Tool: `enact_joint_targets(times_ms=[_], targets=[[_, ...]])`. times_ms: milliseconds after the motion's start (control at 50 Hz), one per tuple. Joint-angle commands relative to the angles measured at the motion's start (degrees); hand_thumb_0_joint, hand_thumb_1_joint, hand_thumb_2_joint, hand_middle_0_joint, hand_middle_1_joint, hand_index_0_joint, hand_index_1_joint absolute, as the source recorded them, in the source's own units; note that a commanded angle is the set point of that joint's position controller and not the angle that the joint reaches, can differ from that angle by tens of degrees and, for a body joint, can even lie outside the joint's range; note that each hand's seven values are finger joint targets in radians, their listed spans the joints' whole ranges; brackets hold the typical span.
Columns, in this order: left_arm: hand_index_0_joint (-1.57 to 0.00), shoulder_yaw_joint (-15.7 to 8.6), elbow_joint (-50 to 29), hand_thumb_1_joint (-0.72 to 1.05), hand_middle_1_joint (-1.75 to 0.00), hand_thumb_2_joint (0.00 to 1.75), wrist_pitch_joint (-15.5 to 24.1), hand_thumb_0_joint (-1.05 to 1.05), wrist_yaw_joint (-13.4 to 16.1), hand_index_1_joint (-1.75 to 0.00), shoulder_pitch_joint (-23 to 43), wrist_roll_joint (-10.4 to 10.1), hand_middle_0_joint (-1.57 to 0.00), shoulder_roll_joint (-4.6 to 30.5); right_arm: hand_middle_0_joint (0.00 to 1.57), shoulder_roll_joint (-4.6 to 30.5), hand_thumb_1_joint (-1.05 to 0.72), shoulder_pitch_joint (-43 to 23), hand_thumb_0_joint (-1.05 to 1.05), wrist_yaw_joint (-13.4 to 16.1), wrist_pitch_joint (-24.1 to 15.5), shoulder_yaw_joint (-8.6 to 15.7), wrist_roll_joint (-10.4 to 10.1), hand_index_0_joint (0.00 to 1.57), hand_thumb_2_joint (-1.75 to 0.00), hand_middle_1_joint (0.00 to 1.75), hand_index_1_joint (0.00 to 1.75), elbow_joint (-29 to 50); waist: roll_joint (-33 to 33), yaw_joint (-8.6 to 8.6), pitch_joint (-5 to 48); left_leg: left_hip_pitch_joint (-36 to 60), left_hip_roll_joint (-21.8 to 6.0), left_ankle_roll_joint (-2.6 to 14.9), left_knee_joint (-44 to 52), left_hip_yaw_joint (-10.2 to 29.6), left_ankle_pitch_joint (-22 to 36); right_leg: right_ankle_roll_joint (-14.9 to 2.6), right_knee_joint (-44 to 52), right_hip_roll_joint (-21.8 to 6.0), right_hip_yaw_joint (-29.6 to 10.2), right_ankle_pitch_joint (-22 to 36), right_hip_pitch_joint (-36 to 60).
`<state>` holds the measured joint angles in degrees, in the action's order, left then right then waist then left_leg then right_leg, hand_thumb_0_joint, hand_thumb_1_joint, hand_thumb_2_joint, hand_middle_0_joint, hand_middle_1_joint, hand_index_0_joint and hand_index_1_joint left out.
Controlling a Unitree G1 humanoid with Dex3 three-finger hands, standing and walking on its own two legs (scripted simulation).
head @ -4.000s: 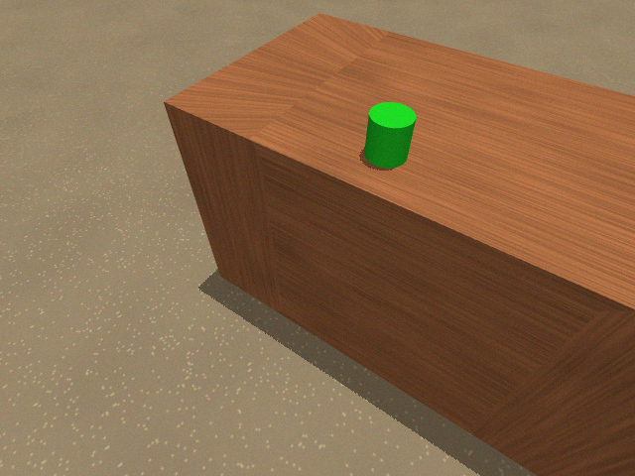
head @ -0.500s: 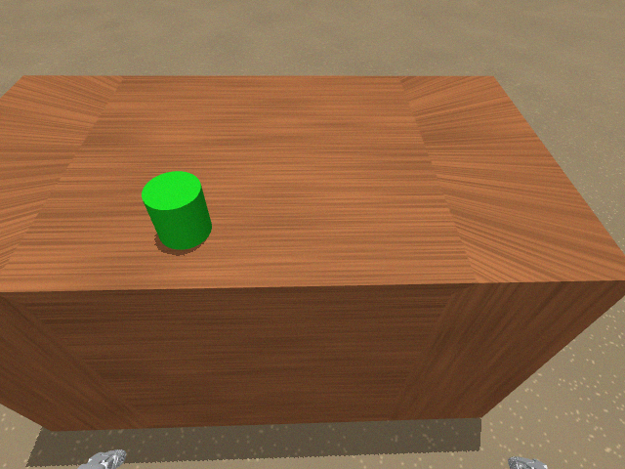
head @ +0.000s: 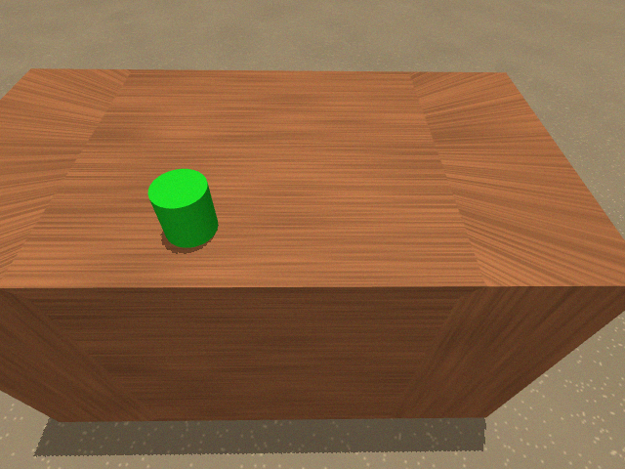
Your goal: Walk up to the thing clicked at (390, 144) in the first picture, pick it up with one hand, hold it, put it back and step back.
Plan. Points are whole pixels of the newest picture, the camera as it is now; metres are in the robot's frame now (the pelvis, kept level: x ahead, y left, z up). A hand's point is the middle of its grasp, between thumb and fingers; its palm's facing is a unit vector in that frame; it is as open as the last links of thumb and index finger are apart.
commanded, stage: walk up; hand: left
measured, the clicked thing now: (185, 208) +0.49 +0.22 +0.02
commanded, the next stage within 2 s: stand in 0.18 s
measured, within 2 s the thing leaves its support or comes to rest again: neither
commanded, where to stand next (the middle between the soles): +0.06 +0.01 m, yaw +0 degrees
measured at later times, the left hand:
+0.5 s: hand out of the picture +0.08 +0.25 -0.15, palm faces -0.02 -0.94 -0.35, open 7.4 cm
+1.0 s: hand out of the picture +0.05 +0.25 -0.15, palm faces -0.03 -0.94 -0.35, open 7.4 cm
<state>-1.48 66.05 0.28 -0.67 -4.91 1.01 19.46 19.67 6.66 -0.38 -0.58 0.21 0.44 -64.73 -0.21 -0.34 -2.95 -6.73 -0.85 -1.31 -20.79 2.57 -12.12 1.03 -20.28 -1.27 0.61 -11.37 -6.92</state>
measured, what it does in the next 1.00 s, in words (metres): stands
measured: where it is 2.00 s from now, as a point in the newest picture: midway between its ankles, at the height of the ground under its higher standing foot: outside the picture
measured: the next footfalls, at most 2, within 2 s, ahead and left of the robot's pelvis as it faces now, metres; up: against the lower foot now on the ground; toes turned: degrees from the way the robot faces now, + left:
none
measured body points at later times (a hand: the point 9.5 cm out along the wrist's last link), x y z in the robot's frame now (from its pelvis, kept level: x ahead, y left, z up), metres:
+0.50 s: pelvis +0.00 +0.00 +0.00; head +0.01 -0.01 +0.45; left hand +0.08 +0.30 -0.13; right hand +0.08 -0.30 -0.13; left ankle -0.01 +0.14 -0.75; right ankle +0.00 -0.13 -0.75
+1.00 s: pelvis -0.01 -0.01 +0.00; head +0.00 -0.01 +0.45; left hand +0.06 +0.30 -0.13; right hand +0.05 -0.31 -0.14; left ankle -0.01 +0.14 -0.75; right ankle +0.00 -0.13 -0.75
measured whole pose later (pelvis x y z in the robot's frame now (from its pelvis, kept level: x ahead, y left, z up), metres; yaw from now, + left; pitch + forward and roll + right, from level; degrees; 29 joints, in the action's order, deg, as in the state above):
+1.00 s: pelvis -0.01 -0.01 +0.00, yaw +0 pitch -2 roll +0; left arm 0.0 65.3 0.5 -0.5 -6.7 0.7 20.2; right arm 20.2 7.1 -0.7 -0.1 -0.1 0.4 -65.3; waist -0.4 -0.1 -3.0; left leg -6.5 -1.3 -2.0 -18.2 2.5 -9.7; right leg 0.4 -19.2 -0.8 0.5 -9.7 -7.5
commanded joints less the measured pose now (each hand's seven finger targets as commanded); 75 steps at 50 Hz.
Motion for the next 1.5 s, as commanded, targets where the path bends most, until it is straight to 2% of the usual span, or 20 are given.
enact_joint_targets(times_ms=[0,140,180,220,340,380,440,740,800,840,960,1060,1180,1240,1320,1440,1480], targets=[[-0.2,-2.3,-4.1,0.9,-0.3,0.9,1.4,0.0,0.8,-0.3,3.7,-0.4,-0.2,12.2,0.2,12.5,-0.9,-3.0,0.0,1.0,-1.5,2.5,0.1,0.2,-0.9,0.3,0.3,3.7,-0.3,0.25,5.3,-1.4,-5.4,2.74,2.9,3.1,11.2,-2.06,2.5,-5.2,-3.8,8.7,3.4],[-0.2,-2.3,-4.3,0.9,-0.3,0.9,1.3,0.0,0.9,-0.3,3.6,-0.4,-0.2,11.9,0.2,12.4,-0.9,-3.2,0.0,1.0,-1.4,2.6,0.0,0.2,-0.9,0.3,0.3,4.1,-0.4,0.29,4.3,-1.3,-5.2,2.64,2.8,2.9,11.5,-2.01,2.6,-5.2,-3.7,9.0,2.9],[-0.2,-1.7,-4.0,0.9,-0.3,0.9,1.6,0.0,1.2,-0.3,2.7,-0.8,-0.2,11.7,0.2,13.2,-0.9,-4.0,0.0,1.1,-1.4,2.6,0.0,0.2,-0.9,0.3,0.3,4.0,-1.0,0.05,4.4,0.6,-6.6,2.31,3.0,3.7,17.9,-1.97,2.7,-6.2,-4.2,14.7,3.0],[-0.2,-1.8,-4.0,0.9,-0.3,0.9,1.7,0.0,1.3,-0.3,2.5,-0.7,-0.2,12.1,0.2,12.9,-0.9,-3.5,0.0,1.2,-1.4,2.5,-0.1,0.2,-0.9,0.3,0.3,4.0,-0.8,0.25,5.8,1.4,-6.4,2.32,2.8,3.2,19.0,-1.81,2.6,-6.3,-4.1,16.8,4.1],[-0.2,-1.5,-4.0,0.9,-0.3,0.9,1.6,0.0,1.2,-0.3,3.0,-0.7,-0.2,12.4,0.2,12.7,-0.9,-3.9,0.0,1.0,-1.1,2.2,-0.2,0.2,-0.9,0.3,0.3,3.8,0.0,0.41,5.5,1.5,-6.3,2.05,4.5,3.0,13.7,-1.71,3.8,-6.1,-4.3,11.8,3.7],[-0.2,-1.4,-4.0,0.9,-0.3,0.9,1.6,0.0,1.2,-0.3,3.3,-0.6,-0.2,12.6,0.2,12.8,-0.9,-4.1,0.0,1.0,-1.1,2.2,-0.1,0.2,-0.9,0.3,0.3,4.0,0.1,0.58,6.2,1.6,-6.2,2.14,4.4,2.9,13.1,-1.74,3.8,-6.2,-4.3,11.8,3.9],[-0.2,-1.2,-3.9,0.9,-0.3,0.9,1.6,0.0,1.2,-0.3,2.9,-0.7,-0.2,12.6,0.2,12.8,-0.9,-4.2,0.0,0.8,-0.9,2.1,-0.2,0.2,-0.9,0.3,0.3,3.7,-0.2,0.54,4.6,1.4,-6.1,1.98,5.1,3.0,10.4,-1.7,4.8,-6.1,-4.6,9.2,2.3],[-0.2,-1.0,-4.0,0.9,-0.3,0.9,1.6,0.0,0.9,-0.3,1.6,-0.7,-0.2,13.2,0.2,12.7,-0.9,-3.0,0.0,0.5,-1.0,1.9,0.1,0.2,-0.9,0.3,0.3,2.7,-0.2,0.39,3.2,-1.1,-5.8,1.93,6.1,3.4,4.9,-1.95,5.5,-6.0,-5.2,3.3,1.1],[-0.2,-0.9,-4.1,0.9,-0.3,0.9,1.6,0.0,1.0,-0.3,1.3,-0.5,-0.2,13.1,0.2,12.9,-0.9,-3.1,0.0,0.4,-1.0,2.1,0.1,0.2,-0.9,0.3,0.3,3.0,0.4,0.35,3.6,-0.2,-6.1,2.07,5.5,3.6,6.4,-2.03,5.3,-5.8,-4.8,4.1,0.7],[-0.2,-0.9,-4.0,0.9,-0.3,0.9,1.6,0.0,1.0,-0.3,1.0,-0.6,-0.2,13.4,0.2,12.7,-0.9,-2.2,0.0,0.4,-1.0,2.0,0.1,0.2,-0.9,0.3,0.3,2.7,0.1,0.63,3.4,-0.6,-6.0,2.14,5.7,3.5,4.8,-2.08,5.4,-6.1,-5.3,3.5,0.7],[-0.2,-1.0,-4.1,0.9,-0.3,0.9,1.4,0.0,0.9,-0.3,0.8,-0.7,-0.2,13.4,0.2,12.7,-0.9,-1.5,0.0,0.4,-0.8,1.9,0.1,0.2,-0.9,0.3,0.3,2.5,0.0,0.54,1.7,-2.4,-5.4,2.05,6.1,3.6,0.9,-2.09,5.9,-5.7,-5.6,-1.8,-0.9],[-0.2,-0.9,-4.4,0.9,-0.3,0.9,1.5,0.0,0.9,-0.3,0.5,-0.6,-0.2,13.4,0.2,12.8,-0.9,-1.3,0.0,0.5,-1.0,1.9,0.2,0.2,-0.9,0.3,0.3,2.7,-0.2,0.4,2.9,-1.7,-5.8,2.04,5.6,3.6,3.7,-2.29,5.1,-5.9,-5.7,1.1,-0.4],[-0.2,-0.9,-4.3,0.9,-0.3,0.9,1.8,0.0,1.0,-0.3,0.2,-0.8,-0.2,13.6,0.2,12.7,-0.9,-1.1,0.0,0.6,-1.1,1.7,0.0,0.2,-0.9,0.3,0.3,2.8,0.0,0.51,5.6,0.5,-6.2,2.19,4.5,3.3,10.5,-2.34,3.6,-6.3,-5.2,10.2,2.1],[-0.2,-0.8,-4.3,0.9,-0.3,0.9,1.7,0.0,1.1,-0.3,0.4,-0.8,-0.2,13.4,0.2,12.8,-0.9,-1.2,0.0,0.7,-1.0,1.7,-0.1,0.2,-0.9,0.3,0.3,2.9,0.5,0.34,5.7,0.6,-6.3,2.12,4.3,3.2,11.9,-2.23,3.5,-6.3,-4.8,11.5,2.8],[-0.2,-0.8,-4.2,0.9,-0.3,0.9,1.7,0.0,1.2,-0.3,0.6,-0.6,-0.2,13.4,0.2,12.9,-0.9,-1.4,0.0,0.8,-0.9,1.7,0.0,0.2,-0.9,0.3,0.3,3.1,0.4,0.54,4.4,0.8,-6.4,2.08,4.4,3.2,10.0,-2.01,4.2,-6.2,-4.8,9.7,1.4],[-0.2,-0.9,-4.2,0.9,-0.3,0.9,1.7,0.0,1.1,-0.3,0.6,-0.8,-0.2,13.2,0.2,12.7,-0.9,-1.6,0.0,0.9,-0.9,1.6,0.0,0.2,-0.9,0.3,0.3,3.4,-0.2,0.44,4.9,0.7,-6.3,1.91,4.3,2.9,12.5,-2.15,3.7,-6.4,-4.8,12.5,2.9],[-0.2,-1.0,-4.3,0.9,-0.3,0.9,1.5,0.0,1.1,-0.3,1.0,-0.8,-0.2,13.2,0.2,12.9,-0.9,-1.6,0.0,0.9,-0.9,1.7,0.0,0.2,-0.9,0.3,0.3,3.4,-0.4,0.42,4.4,0.5,-6.2,1.64,4.8,2.9,11.3,-2.26,3.8,-6.1,-4.6,10.3,2.5]])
